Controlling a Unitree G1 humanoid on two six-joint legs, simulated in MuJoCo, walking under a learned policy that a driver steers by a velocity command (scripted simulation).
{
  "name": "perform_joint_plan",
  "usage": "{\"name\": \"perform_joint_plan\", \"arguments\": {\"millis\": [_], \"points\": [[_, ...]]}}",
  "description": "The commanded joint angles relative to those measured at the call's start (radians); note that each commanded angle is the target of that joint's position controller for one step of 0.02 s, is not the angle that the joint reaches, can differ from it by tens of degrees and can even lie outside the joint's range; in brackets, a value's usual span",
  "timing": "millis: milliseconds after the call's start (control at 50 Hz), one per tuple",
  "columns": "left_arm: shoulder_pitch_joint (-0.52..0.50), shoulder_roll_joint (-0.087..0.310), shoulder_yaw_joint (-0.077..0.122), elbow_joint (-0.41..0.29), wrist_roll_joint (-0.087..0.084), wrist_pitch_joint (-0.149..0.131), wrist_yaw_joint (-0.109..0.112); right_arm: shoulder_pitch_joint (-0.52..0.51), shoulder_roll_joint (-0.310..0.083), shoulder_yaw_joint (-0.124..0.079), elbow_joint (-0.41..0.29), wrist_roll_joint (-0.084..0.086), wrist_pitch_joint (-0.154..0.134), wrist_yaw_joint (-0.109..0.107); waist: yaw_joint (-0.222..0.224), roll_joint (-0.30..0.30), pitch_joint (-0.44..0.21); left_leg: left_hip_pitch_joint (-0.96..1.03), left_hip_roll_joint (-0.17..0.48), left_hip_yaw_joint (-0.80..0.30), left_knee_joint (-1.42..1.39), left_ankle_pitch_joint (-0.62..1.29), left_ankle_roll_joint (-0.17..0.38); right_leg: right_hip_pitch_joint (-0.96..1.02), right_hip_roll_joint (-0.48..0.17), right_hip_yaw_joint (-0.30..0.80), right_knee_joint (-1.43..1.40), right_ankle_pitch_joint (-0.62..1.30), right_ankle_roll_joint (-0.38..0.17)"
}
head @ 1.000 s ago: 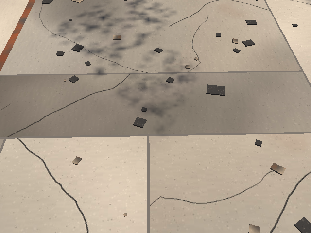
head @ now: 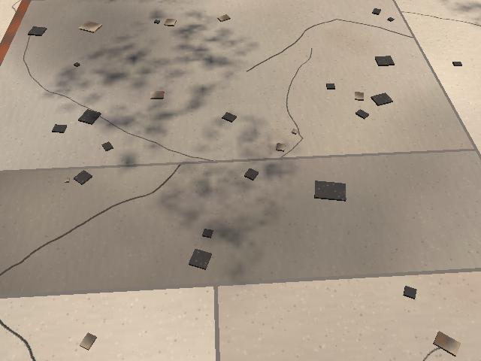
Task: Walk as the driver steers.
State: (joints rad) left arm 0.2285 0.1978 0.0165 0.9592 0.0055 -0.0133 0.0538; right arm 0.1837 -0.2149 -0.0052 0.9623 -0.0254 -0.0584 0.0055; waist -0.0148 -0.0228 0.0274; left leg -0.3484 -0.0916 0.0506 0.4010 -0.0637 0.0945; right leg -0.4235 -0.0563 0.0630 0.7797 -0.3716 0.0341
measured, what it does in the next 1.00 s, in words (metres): walks ahead: right foot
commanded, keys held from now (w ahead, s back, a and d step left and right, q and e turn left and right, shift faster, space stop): no key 0.48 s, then w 0.52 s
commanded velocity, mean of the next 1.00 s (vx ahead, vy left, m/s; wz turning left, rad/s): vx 0.17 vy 0.00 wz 0.00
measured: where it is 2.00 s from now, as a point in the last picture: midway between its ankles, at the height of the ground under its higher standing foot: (243, 266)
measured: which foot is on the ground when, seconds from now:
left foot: down 0.00-1.00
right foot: up 0.00-0.04, down 0.06-0.78, up 0.80-1.00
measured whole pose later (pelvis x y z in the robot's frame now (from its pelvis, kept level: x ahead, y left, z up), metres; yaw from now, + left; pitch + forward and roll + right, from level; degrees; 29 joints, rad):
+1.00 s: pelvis +0.21 +0.02 +0.01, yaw +1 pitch +1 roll +0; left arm 0.16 0.25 0.07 0.94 -0.02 -0.09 0.00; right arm 0.43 -0.17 -0.01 1.09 0.00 -0.09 0.01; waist -0.05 -0.03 -0.02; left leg -0.01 -0.06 0.05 0.24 -0.26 0.07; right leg -0.66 -0.10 -0.01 1.04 -0.13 -0.05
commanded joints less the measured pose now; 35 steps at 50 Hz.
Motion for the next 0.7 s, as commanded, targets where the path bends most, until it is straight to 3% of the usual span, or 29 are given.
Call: {"name": "perform_joint_plan", "arguments": {"millis": [20, 60, 80, 100, 140, 200, 260, 380, 480, 500, 520, 560, 600, 640, 660, 700], "points": [[0.181, 0.062, 0.019, 0.030, 0.009, 0.027, 0.000, -0.080, -0.135, -0.027, -0.068, 0.023, 0.004, -0.021, 0.074, 0.125, -0.077, -0.175, 0.252, -0.244, -0.224, -0.439, 0.108, 0.291, 0.029, -0.056, -0.138, 0.133, -0.022], [0.179, 0.054, 0.018, 0.036, 0.027, 0.029, -0.004, -0.043, -0.096, -0.016, -0.047, 0.031, 0.011, -0.025, 0.078, 0.090, -0.022, -0.214, 0.216, -0.237, -0.209, -0.577, 0.033, 0.313, 0.018, -0.047, -0.243, 0.120, -0.059], [0.174, 0.074, 0.018, 0.029, 0.030, 0.026, -0.002, -0.020, -0.093, -0.015, -0.039, 0.034, 0.013, -0.025, 0.063, 0.042, 0.024, -0.204, 0.183, -0.211, -0.150, -0.556, -0.005, 0.270, -0.035, 0.012, -0.349, 0.073, -0.087], [0.141, 0.142, 0.035, 0.044, 0.016, 0.019, -0.002, 0.032, -0.101, -0.026, -0.033, 0.038, 0.020, -0.032, 0.000, -0.091, 0.065, -0.095, 0.107, -0.109, -0.101, -0.444, -0.030, 0.087, -0.034, 0.040, -0.406, -0.137, -0.114], [0.086, 0.086, 0.026, 0.044, 0.013, -0.008, -0.004, 0.044, -0.086, -0.024, -0.017, 0.020, 0.025, -0.043, -0.016, -0.152, 0.058, 0.091, 0.090, -0.077, 0.003, -0.273, -0.045, -0.044, -0.030, 0.056, -0.508, -0.248, -0.100], [0.058, 0.071, 0.029, 0.043, 0.001, -0.035, -0.008, 0.077, -0.072, -0.023, 0.016, 0.008, 0.031, -0.045, -0.025, -0.078, 0.028, 0.134, 0.101, -0.077, 0.016, -0.198, -0.034, -0.006, -0.017, 0.040, -0.479, -0.124, -0.075], [0.109, 0.062, 0.030, 0.060, -0.004, -0.038, -0.007, 0.058, -0.074, -0.024, 0.027, 0.019, 0.028, -0.041, 0.004, 0.004, 0.024, 0.084, 0.114, -0.093, -0.007, -0.209, -0.020, 0.079, 0.006, 0.006, -0.425, 0.000, -0.076], [0.149, 0.058, 0.026, 0.079, -0.005, -0.035, -0.013, 0.063, -0.060, -0.020, 0.052, 0.026, 0.023, -0.035, 0.016, 0.029, -0.034, 0.134, 0.116, -0.089, 0.036, -0.020, -0.018, 0.153, 0.018, -0.019, -0.371, 0.196, -0.077], [0.154, 0.045, 0.022, 0.088, -0.006, -0.025, -0.015, 0.070, -0.062, -0.021, 0.068, 0.030, 0.034, -0.038, 0.014, 0.027, -0.027, 0.153, 0.118, -0.091, 0.056, 0.047, -0.016, 0.169, 0.026, -0.031, -0.359, 0.260, -0.074], [0.178, 0.037, 0.022, 0.102, -0.007, -0.023, -0.015, 0.087, -0.053, -0.019, 0.082, 0.031, 0.036, -0.039, 0.016, 0.024, -0.047, 0.162, 0.105, -0.077, 0.060, -0.051, -0.014, 0.182, 0.035, -0.040, -0.366, 0.164, -0.079], [0.185, 0.049, 0.027, 0.107, -0.012, -0.019, -0.014, 0.094, -0.062, -0.024, 0.090, 0.038, 0.039, -0.039, 0.016, 0.011, -0.025, 0.139, 0.083, -0.060, 0.078, -0.233, -0.006, 0.165, 0.043, -0.040, -0.367, 0.007, -0.097], [0.184, 0.074, 0.037, 0.095, -0.024, -0.025, -0.012, 0.078, -0.076, -0.032, 0.082, 0.047, 0.031, -0.038, 0.021, -0.010, 0.074, 0.019, 0.077, -0.070, 0.093, -0.523, 0.014, 0.115, 0.006, 0.026, -0.399, -0.267, -0.152], [0.230, 0.095, 0.044, 0.095, -0.035, -0.053, -0.014, 0.020, -0.054, -0.028, 0.055, 0.054, -0.004, -0.030, 0.049, -0.053, 0.135, -0.116, 0.085, -0.070, 0.168, -0.495, 0.022, 0.165, -0.090, 0.168, -0.469, -0.342, -0.216], [0.257, 0.147, 0.063, 0.103, -0.036, -0.076, -0.021, -0.035, -0.022, -0.021, 0.024, 0.054, -0.039, -0.013, 0.054, -0.147, 0.152, -0.239, 0.081, -0.015, 0.313, -0.328, 0.016, 0.280, -0.251, 0.382, -0.552, -0.264, -0.295], [0.249, 0.139, 0.062, 0.099, -0.032, -0.083, -0.024, -0.054, -0.031, -0.023, 0.014, 0.053, -0.051, -0.005, 0.051, -0.132, 0.148, -0.262, 0.099, -0.027, 0.337, -0.326, 0.023, 0.304, -0.279, 0.405, -0.542, -0.147, -0.304], [0.211, 0.130, 0.060, 0.083, -0.033, -0.085, -0.034, -0.026, -0.039, -0.029, 0.019, 0.060, -0.061, 0.006, 0.014, -0.110, 0.112, -0.192, 0.107, -0.016, 0.274, -0.351, 0.032, 0.315, -0.258, 0.322, -0.498, 0.034, -0.271]]}}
